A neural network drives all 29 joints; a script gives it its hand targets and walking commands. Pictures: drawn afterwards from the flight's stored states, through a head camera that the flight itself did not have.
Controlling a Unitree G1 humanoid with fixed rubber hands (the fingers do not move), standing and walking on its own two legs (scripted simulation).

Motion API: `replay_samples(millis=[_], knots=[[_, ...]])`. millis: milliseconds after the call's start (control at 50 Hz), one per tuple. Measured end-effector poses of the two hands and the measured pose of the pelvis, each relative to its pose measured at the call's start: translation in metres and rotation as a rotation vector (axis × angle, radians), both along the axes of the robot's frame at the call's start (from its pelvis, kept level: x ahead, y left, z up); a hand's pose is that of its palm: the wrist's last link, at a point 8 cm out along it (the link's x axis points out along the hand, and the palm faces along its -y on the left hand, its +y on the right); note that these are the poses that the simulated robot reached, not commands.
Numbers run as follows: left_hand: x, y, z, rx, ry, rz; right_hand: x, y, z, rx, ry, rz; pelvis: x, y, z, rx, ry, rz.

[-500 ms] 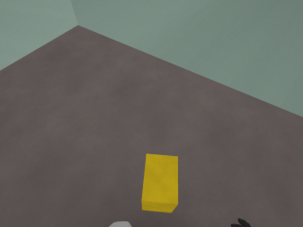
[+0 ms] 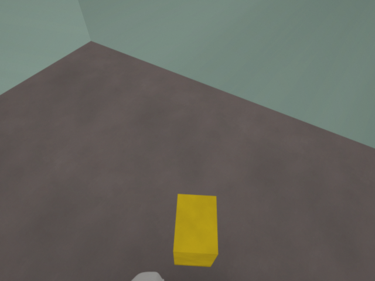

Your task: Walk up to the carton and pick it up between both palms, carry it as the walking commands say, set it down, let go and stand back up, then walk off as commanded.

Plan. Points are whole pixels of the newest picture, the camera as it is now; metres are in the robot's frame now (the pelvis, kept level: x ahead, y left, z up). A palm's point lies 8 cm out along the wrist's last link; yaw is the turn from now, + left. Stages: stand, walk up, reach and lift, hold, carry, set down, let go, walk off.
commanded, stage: walk up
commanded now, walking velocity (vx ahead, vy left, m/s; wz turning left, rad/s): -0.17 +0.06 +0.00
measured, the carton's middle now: (194, 231) +0.39 -0.04 -0.63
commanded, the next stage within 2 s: stand in 0.40 s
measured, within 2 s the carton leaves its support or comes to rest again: neither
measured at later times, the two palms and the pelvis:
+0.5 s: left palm out of the picture +0.01 +0.27 -0.14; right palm out of the picture +0.03 -0.22 -0.11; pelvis -0.01 +0.04 +0.01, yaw +1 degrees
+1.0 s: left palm out of the picture -0.01 +0.27 -0.14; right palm out of the picture -0.01 -0.23 -0.13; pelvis -0.03 +0.03 +0.00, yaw +1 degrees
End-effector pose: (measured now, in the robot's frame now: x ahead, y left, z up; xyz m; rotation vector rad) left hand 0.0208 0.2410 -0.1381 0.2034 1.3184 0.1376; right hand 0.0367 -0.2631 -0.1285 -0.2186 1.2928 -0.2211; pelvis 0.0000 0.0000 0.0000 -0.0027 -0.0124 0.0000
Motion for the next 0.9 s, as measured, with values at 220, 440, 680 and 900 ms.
replay_samples(millis=[220,440,680,900], knots=[[0.011,0.036,-0.009,-0.063,0.003,0.005,0.004,0.045,0.022,-0.047,-0.03,0.003,0.005,0.046,0.007,-0.054,-0.024,0.013],[-0.005,0.038,-0.001,-0.054,0.034,0.007,-0.003,0.046,0.026,-0.041,-0.024,0.017,-0.006,0.046,0.013,-0.043,0.03,0.018],[-0.02,0.024,0.004,0.001,-0.021,0.012,-0.023,0.032,0.002,0.019,-0.037,0.005,-0.026,0.023,0.004,0.0,0.025,0.02],[-0.026,0.027,0.002,-0.005,-0.019,0.011,-0.041,0.035,0.001,0.015,0.005,-0.004,-0.031,0.028,0.004,-0.006,0.019,0.02]])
